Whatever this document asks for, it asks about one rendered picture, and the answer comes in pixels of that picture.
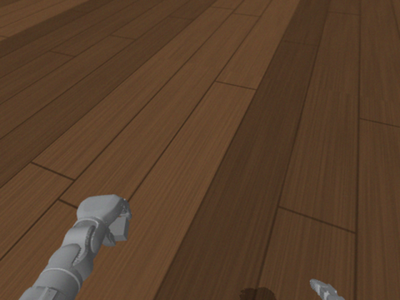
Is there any right robot hand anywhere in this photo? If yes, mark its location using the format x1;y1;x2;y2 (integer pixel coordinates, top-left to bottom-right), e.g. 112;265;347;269
310;279;345;300

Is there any left robot hand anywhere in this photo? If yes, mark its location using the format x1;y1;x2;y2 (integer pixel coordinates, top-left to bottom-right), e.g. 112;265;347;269
77;194;132;247

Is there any left robot arm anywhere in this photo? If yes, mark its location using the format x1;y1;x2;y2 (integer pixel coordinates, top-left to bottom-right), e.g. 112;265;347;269
19;216;107;300

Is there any small box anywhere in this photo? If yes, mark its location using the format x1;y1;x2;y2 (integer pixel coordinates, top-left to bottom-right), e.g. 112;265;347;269
108;217;129;241

